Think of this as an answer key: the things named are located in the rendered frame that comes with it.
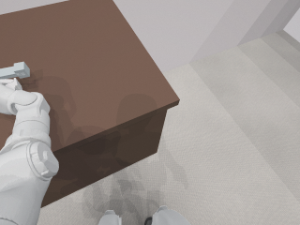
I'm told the left robot forearm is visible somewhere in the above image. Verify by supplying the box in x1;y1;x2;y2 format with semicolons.
0;90;52;155

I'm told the tap lever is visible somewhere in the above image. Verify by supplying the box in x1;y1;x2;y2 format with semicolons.
0;62;30;80

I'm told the counter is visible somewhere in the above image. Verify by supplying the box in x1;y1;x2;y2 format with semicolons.
0;0;180;208

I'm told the robot thigh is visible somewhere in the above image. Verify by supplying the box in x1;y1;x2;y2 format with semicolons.
152;209;191;225
98;214;122;225

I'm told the left robot upper arm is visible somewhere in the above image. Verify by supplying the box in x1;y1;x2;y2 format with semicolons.
0;142;59;225

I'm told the robot left thigh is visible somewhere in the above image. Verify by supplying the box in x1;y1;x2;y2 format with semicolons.
98;214;122;225

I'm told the robot left hand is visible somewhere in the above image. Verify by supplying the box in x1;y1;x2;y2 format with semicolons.
0;78;23;115

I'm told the robot right thigh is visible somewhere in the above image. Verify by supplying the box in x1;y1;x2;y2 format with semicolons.
152;209;191;225

